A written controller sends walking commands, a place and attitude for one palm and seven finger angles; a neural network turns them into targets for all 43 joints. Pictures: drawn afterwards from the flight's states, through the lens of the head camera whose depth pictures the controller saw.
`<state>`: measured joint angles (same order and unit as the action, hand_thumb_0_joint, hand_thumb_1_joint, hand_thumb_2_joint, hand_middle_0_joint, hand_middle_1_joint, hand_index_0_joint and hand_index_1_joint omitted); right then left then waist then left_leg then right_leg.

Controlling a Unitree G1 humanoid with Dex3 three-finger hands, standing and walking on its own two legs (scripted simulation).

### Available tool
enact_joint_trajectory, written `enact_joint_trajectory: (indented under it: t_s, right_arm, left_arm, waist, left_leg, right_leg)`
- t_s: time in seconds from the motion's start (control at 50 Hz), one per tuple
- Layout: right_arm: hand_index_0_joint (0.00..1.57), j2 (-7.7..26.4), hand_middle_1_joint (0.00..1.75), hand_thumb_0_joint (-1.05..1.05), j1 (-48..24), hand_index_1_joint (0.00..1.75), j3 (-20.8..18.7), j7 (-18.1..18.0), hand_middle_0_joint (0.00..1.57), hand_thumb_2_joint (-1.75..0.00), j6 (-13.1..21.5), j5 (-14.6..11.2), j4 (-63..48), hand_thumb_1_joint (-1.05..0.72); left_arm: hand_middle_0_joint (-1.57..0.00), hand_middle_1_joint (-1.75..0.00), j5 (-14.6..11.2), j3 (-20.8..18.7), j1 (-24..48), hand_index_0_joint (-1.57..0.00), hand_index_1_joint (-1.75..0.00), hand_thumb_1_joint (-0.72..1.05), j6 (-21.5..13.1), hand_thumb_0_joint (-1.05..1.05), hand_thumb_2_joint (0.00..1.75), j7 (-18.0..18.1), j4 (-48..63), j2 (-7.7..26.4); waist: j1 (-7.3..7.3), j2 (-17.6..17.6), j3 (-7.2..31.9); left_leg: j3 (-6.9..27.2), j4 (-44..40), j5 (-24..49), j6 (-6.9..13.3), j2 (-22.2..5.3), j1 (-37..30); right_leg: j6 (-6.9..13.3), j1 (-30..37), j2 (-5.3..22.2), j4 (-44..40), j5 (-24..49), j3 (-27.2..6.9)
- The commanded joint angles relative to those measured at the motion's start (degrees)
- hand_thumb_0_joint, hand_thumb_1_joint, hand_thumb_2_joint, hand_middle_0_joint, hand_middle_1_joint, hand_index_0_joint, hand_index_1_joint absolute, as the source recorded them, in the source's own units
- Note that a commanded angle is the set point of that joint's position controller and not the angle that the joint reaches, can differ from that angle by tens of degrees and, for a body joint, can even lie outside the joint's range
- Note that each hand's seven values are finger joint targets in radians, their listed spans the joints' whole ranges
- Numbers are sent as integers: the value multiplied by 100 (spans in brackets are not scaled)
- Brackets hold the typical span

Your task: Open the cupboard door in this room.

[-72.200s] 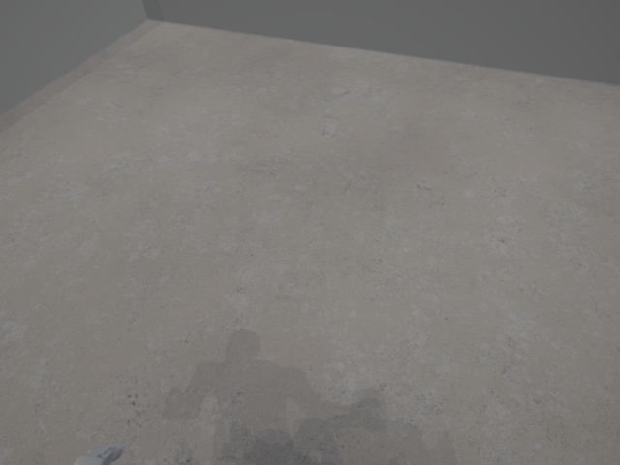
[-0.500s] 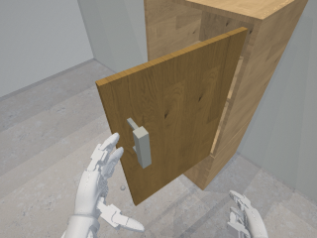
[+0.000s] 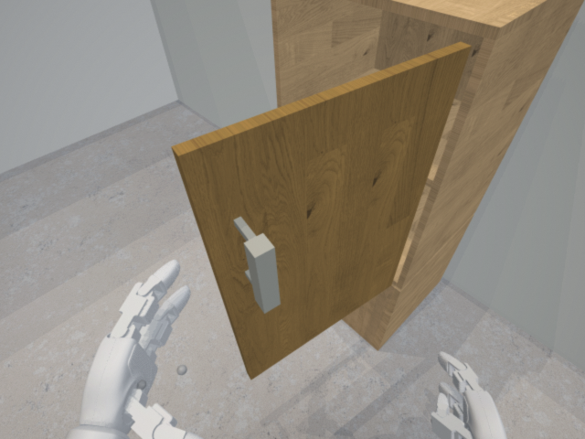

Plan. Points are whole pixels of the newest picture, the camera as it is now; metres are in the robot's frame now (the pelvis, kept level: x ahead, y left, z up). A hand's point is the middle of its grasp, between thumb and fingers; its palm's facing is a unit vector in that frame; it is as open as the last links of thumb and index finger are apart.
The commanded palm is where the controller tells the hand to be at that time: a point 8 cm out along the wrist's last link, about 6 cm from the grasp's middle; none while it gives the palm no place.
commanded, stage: draw the hand back to the body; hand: left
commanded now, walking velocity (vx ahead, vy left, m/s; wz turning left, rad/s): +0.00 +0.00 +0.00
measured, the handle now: (255, 264) +0.31 +0.07 +0.11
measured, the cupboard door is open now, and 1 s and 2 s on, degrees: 80 80 80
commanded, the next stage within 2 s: step back with the hand held close in 1.54 s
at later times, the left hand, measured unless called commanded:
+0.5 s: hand (117, 350) +0.18 +0.19 +0.14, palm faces +0.01 -0.99 -0.12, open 16.1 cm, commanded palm +0.15 +0.24 +0.16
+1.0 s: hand (36, 307) +0.21 +0.26 +0.18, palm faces +0.33 -0.86 -0.39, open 11.0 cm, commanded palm +0.16 +0.31 +0.20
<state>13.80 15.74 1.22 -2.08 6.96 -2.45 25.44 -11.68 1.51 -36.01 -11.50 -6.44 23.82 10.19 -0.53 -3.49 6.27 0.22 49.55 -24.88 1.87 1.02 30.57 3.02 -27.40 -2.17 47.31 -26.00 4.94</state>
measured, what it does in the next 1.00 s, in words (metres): stands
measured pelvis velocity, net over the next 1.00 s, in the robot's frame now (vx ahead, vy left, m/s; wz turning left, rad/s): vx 0.02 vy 0.03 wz -0.03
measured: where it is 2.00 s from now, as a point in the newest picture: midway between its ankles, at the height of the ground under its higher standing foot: outside the picture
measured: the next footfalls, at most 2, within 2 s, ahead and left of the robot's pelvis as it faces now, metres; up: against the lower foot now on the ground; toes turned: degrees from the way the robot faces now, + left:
none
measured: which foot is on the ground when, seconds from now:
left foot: down 0.00-1.00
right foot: down 0.00-1.00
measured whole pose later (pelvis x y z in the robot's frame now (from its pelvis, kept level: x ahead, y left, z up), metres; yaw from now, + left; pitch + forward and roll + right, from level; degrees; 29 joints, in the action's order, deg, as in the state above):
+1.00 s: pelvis +0.02 +0.03 +0.04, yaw -2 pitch -1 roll -1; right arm 12.5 12.3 1.7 -3.7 5.2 -0.9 33.6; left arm -3.7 -13.8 -32.2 -3.3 6.8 27.4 19.1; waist -3.2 -3.5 0.8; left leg -2.3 28.1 -16.7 4.3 3.0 10.3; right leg 0.2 -7.7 -0.7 25.8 -16.7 1.6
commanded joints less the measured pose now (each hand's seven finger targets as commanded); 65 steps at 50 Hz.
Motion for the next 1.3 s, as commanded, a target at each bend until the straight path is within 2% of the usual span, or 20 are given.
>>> enact_joint_trajectory:
  t_s: [0.0,0.1,0.16,0.22,0.24,0.34,0.44,0.46,0.48,0.5,0.52,0.58,0.68,0.72,0.78,0.82,1.02,1.14,1.2,1.28]
  right_arm:
    - [20,481,30,0,-548,30,-194,-30,20,-90,376,-42,-1068,-90]
    - [20,488,30,0,-624,30,-178,-64,20,-90,343,-80,-1012,-90]
    - [20,494,30,0,-652,30,-156,-83,20,-90,374,-106,-995,-90]
    - [20,496,30,0,-647,30,-161,-101,20,-90,416,-107,-943,-90]
    - [20,508,30,0,-652,30,-155,-104,20,-90,430,-121,-945,-90]
    - [20,510,30,0,-693,30,-147,-121,20,-90,523,-127,-841,-90]
    - [20,548,30,0,-761,30,-133,-132,20,-90,594,-147,-731,-90]
    - [20,436,30,0,-814,30,-117,-265,20,-90,496,-38,-810,-90]
    - [20,368,30,0,-785,30,-100,-311,20,-90,448,8,-717,-90]
    - [20,384,30,0,-773,30,-66,-309,20,-90,383,31,-712,-90]
    - [20,386,30,0,-804,30,-66,-310,20,-90,318,34,-681,-90]
    - [20,443,30,0,-877,30,-84,-312,20,-90,259,86,-581,-90]
    - [20,472,30,0,-963,30,-85,-314,20,-90,236,121,-413,-90]
    - [20,454,30,0,-975,30,-90,-295,20,-90,231,129,-359,-90]
    - [20,495,30,0,-1000,30,-117,-252,20,-90,237,144,-267,-90]
    - [20,483,30,0,-1009,30,-141,-239,20,-90,204,145,-241,-90]
    - [20,521,30,0,-1024,30,-227,-167,20,-90,80,138,-104,-90]
    - [20,537,30,0,-1040,30,-264,-157,20,-90,38,121,-25,-90]
    - [20,563,30,0,-1066,30,-273,-124,20,-90,37,125,-16,-90]
    - [20,586,30,0,-1112,30,-298,-128,20,-90,15,131,-9,-90]
  left_arm:
    - [-15,-30,-35,-428,254,-15,-30,-50,-361,0,30,19,1536,597]
    - [-15,-30,-175,-669,290,-15,-30,-50,-49,0,30,19,1356,630]
    - [-15,-30,-255,-737,283,-15,-30,-50,93,0,30,-73,1494,652]
    - [-15,-30,-329,-910,208,-15,-30,-50,226,0,30,-158,1526,752]
    - [-15,-30,-332,-912,247,-15,-30,-50,255,0,30,-193,1637,769]
    - [-15,-30,-444,-1166,369,-15,-30,-50,392,0,30,-287,1689,897]
    - [-16,-30,-547,-1421,494,-16,-30,-32,570,0,37,-402,1718,1064]
    - [-16,-30,343,-1457,600,-16,-30,-29,513,0,39,378,2116,1691]
    - [-16,-30,423,-1496,364,-16,-30,-26,594,0,40,732,1815,1482]
    - [-16,-30,512,-1202,272,-16,-30,-22,625,0,42,882,1752,1158]
    - [-16,-30,577,-1135,228,-16,-30,-18,653,0,43,989,1664,1094]
    - [-16,-30,724,-1335,375,-16,-30,-8,588,0,48,1223,1787,1372]
    - [-17,-30,823,-1546,641,-17,-30,9,517,0,55,1403,1702,1519]
    - [-17,-30,818,-1578,573,-17,-30,17,502,0,58,1427,1680,1459]
    - [-18,-30,838,-1786,610,-18,-30,27,466,0,63,1452,1717,1627]
    - [-18,-30,813,-1847,543,-18,-30,34,468,0,66,1445,1633,1578]
    - [-19,-30,763,-2454,796,-19,-30,69,419,0,81,1448,1483,1872]
    - [-20,-30,715,-2818,1069,-20,-30,90,380,0,90,1459,1383,2103]
    - [-20,-30,706,-2579,943,-20,-30,90,392,0,90,1417,1210,1860]
    - [-20,-30,720,-2678,963,-20,-30,90,372,0,90,1427,1249,2015]
  waist:
    - [-15,136,641]
    - [5,520,353]
    - [-24,273,357]
    - [-58,373,421]
    - [-56,199,440]
    - [-73,256,368]
    - [-95,151,302]
    - [-312,14,-49]
    - [-235,196,-359]
    - [-179,264,-320]
    - [-155,210,-391]
    - [-197,83,-156]
    - [-193,37,-240]
    - [-206,21,-205]
    - [-258,-64,-93]
    - [-249,136,-126]
    - [-286,-25,-142]
    - [-287,-139,-129]
    - [-270,-63,-278]
    - [-303,74,-195]
  left_leg:
    - [133,-658,1301,50,-18,-604]
    - [152,-789,1277,49,-57,-601]
    - [150,-913,1347,35,-68,-747]
    - [175,-972,1520,43,-79,-869]
    - [177,-995,1597,38,-81,-951]
    - [244,-1133,1681,22,-95,-1108]
    - [314,-1294,1731,-16,-118,-1256]
    - [288,-1498,1552,-19,-133,-1103]
    - [259,-1575,1286,-45,-128,-1062]
    - [284,-1668,1264,-37,-156,-1209]
    - [288,-1746,1253,-24,-176,-1293]
    - [303,-1984,1334,-17,-206,-1576]
    - [336,-2321,1423,-37,-236,-1855]
    - [361,-2426,1692,-64,-262,-1982]
    - [374,-2515,2198,-120,-303,-2157]
    - [329,-2550,2367,-127,-311,-2218]
    - [271,-2672,3030,-225,-355,-2487]
    - [236,-2733,3053,-230,-357,-2575]
    - [251,-2777,2945,-213,-348,-2545]
    - [198,-2788,2705,-139,-316,-2512]
  right_leg:
    - [-222,247,185,-863,1577,-419]
    - [-261,278,142,-1027,1603,-364]
    - [-239,320,118,-1048,1615,-256]
    - [-242,443,111,-1094,1817,-230]
    - [-230,427,101,-1085,1856,-198]
    - [-220,482,82,-1173,1849,-116]
    - [-203,545,61,-1276,1793,-59]
    - [-107,686,158,-1648,1699,-496]
    - [-98,643,190,-1850,1440,-502]
    - [-109,755,212,-1855,1378,-460]
    - [-117,783,212,-1897,1352,-442]
    - [-113,1098,220,-2017,1371,-429]
    - [-104,1372,209,-2208,1393,-410]
    - [-108,1497,214,-2204,1575,-375]
    - [-102,1710,203,-2245,1842,-373]
    - [-117,1758,203,-2291,1968,-364]
    - [-134,1972,178,-2460,2297,-377]
    - [-144,2031,173,-2561,2335,-386]
    - [-150,1999,175,-2613,2262,-388]
    - [-145,2091,171,-2658,2286,-416]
